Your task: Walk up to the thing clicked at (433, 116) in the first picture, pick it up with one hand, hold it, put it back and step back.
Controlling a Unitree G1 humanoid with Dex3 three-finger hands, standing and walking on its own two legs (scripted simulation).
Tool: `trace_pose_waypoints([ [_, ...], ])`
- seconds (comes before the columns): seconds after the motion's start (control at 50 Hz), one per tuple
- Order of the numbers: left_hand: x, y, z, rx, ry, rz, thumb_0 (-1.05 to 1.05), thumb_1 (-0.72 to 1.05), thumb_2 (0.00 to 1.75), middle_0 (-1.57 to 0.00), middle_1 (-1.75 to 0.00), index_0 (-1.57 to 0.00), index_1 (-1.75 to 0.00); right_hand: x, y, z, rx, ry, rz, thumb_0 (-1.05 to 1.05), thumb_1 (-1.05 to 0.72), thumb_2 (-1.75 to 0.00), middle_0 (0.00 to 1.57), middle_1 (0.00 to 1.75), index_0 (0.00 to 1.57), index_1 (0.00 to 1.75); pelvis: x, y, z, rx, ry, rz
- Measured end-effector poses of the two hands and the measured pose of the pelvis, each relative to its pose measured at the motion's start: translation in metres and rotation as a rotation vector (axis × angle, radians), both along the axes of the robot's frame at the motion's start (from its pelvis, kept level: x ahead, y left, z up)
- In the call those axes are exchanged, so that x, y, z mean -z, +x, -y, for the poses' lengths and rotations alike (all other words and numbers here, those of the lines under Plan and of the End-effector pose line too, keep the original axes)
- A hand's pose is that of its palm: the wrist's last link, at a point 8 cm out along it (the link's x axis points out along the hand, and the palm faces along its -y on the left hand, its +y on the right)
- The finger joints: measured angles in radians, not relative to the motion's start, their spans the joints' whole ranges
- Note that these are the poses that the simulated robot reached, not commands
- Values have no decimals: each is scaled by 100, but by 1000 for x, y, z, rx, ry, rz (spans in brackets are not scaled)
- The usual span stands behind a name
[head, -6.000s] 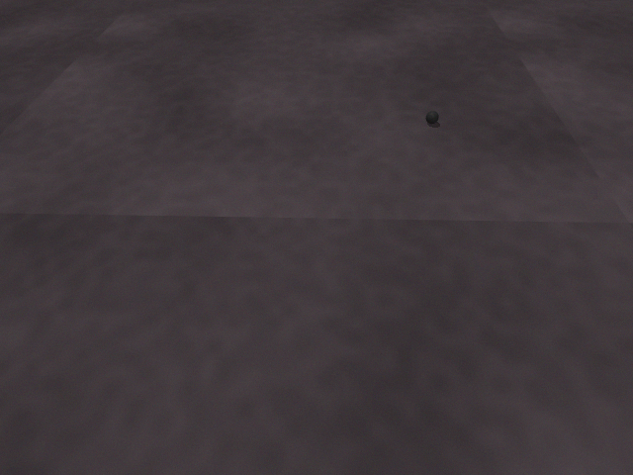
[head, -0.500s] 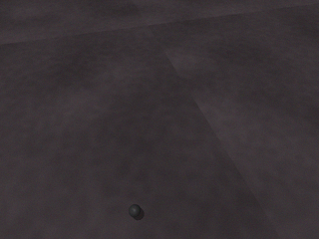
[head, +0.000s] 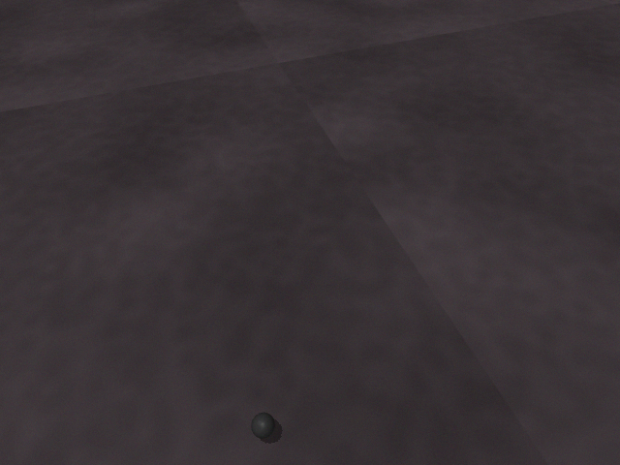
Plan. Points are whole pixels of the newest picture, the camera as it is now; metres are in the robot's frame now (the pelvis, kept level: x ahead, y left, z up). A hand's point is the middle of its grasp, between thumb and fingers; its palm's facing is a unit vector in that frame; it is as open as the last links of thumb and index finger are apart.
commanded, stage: walk up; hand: left
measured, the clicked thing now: (263, 425) +0.38 +0.20 -0.75
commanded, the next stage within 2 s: stand in 0.58 s
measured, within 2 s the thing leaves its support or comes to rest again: neither
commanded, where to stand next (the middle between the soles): +0.03 -0.02 m, yaw -1 degrees
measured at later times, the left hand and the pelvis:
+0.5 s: hand out of the picture +0.10 +0.24 -0.16, palm faces -0.02 -0.95 -0.33, open 7.4 cm; pelvis +0.01 +0.00 +0.00, yaw -1 degrees
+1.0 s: hand out of the picture +0.09 +0.25 -0.15, palm faces -0.01 -0.94 -0.34, open 7.4 cm; pelvis +0.01 -0.01 +0.00, yaw +0 degrees
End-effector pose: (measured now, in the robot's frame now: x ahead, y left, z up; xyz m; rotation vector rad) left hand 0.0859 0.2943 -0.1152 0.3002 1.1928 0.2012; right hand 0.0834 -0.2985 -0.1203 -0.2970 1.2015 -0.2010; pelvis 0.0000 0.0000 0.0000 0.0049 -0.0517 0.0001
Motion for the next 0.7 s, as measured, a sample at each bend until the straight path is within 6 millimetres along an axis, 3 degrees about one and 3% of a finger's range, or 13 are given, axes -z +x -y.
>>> trace_pose_waypoints([
  [0.16, 3, -3, 4, 9, -2, -34, 0, 90, 89, -20, -30, -21, -30, 5, -27, 4, 28, 0, -70, 1, -90, -90, 20, 30, 20, 30, 0, 2, 2, 6, -1, -7],
  [0.28, 4, -2, 4, 7, -3, -46, 0, 90, 89, -20, -30, -21, -30, 7, -34, 4, 39, 2, -93, 1, -90, -90, 20, 30, 20, 30, 0, 4, 3, 8, -3, -9],
  [0.7, 2, 16, 4, 17, -4, -3, 0, 90, 89, -20, -30, -21, -30, -1, 2, -1, 16, 0, -12, 1, -90, -90, 20, 30, 20, 30, -1, 11, 2, 7, -2, -9],
])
